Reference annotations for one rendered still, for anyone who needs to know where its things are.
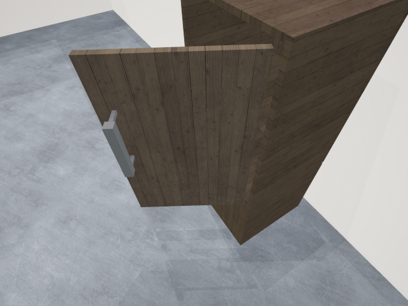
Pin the cupboard door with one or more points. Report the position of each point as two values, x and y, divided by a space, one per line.
189 116

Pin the handle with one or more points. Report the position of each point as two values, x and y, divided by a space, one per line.
116 143

